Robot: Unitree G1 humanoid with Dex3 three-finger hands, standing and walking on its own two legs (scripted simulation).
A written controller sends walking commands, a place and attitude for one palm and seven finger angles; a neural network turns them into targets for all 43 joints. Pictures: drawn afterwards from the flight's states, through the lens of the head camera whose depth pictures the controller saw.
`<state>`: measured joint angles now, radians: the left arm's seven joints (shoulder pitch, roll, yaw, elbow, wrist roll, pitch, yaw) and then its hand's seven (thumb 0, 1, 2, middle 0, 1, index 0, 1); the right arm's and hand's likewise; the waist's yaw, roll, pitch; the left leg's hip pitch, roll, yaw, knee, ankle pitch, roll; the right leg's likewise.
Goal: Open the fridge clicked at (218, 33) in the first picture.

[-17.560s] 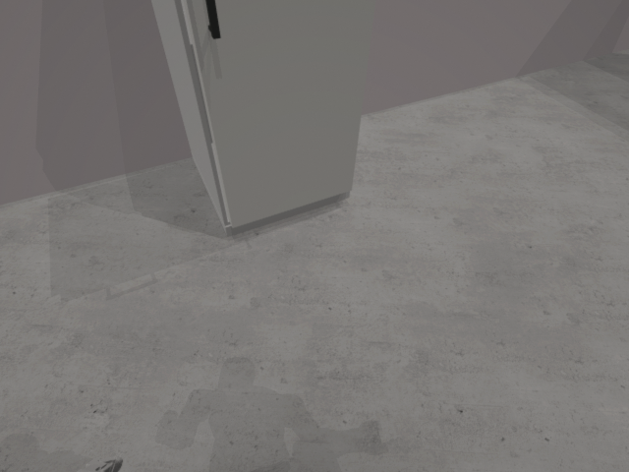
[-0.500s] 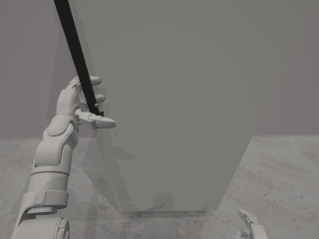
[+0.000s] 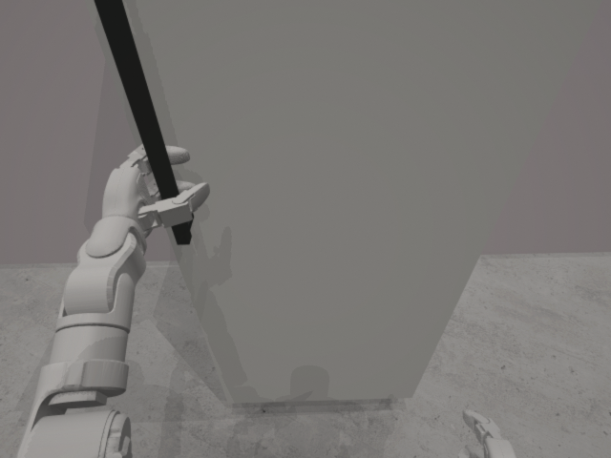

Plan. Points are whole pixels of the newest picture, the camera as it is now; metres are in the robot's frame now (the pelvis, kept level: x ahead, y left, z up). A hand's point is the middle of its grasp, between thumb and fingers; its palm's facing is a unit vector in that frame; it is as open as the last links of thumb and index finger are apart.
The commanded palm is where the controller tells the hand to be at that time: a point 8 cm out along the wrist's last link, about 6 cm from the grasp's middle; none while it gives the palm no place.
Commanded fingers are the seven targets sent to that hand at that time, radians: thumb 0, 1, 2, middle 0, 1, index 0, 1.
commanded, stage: grip the handle and tug to test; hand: left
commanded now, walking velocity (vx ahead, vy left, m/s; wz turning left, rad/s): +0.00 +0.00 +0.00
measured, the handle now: (154, 123) +0.42 +0.23 +0.26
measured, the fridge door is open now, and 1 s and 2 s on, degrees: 0 2 26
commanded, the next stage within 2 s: pull the door a little, standing still in 0.88 s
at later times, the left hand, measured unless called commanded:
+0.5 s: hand (179, 198) +0.37 +0.20 +0.18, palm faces +0.17 -0.99 +0.00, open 5.3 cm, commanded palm +0.34 +0.24 +0.18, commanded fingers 0.00 0.90 0.90 -0.45 -1.40 -0.45 -1.40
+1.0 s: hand (177, 210) +0.35 +0.19 +0.18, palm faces +0.15 -0.99 +0.00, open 5.6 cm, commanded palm +0.31 +0.24 +0.18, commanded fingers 0.00 0.90 0.90 -0.45 -1.40 -0.45 -1.40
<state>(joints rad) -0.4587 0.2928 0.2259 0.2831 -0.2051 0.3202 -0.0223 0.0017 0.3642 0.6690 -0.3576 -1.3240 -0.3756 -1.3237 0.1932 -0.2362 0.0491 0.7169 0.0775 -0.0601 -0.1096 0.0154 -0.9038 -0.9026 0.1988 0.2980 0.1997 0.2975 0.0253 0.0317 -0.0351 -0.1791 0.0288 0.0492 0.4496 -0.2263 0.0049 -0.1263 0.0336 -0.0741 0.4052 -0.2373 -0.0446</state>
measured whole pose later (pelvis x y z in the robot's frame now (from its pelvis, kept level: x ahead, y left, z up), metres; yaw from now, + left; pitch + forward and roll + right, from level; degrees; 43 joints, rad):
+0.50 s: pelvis +0.00 +0.00 +0.00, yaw +0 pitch -2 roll -1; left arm -0.46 0.29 0.22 0.27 -0.20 0.32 -0.03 0.01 0.76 0.82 -0.38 -1.38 -0.40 -1.39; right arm 0.18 -0.23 0.05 0.71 0.08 -0.06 -0.11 0.02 -0.90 -0.90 0.20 0.30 0.20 0.30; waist 0.03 0.03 -0.04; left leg -0.18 0.03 0.04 0.45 -0.23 0.00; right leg -0.13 0.03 -0.08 0.41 -0.25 -0.05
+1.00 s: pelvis +0.03 +0.01 +0.00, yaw -1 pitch -2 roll +0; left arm -0.19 0.25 0.24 -0.08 -0.22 0.41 -0.02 0.01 0.78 0.80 -0.33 -1.38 -0.32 -1.37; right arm 0.17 -0.23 0.04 0.66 0.07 -0.05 -0.09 0.02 -0.90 -0.90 0.20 0.30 0.20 0.30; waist 0.03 0.04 -0.07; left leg -0.13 0.03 0.08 0.45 -0.27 0.01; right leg -0.09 0.03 -0.04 0.41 -0.28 -0.04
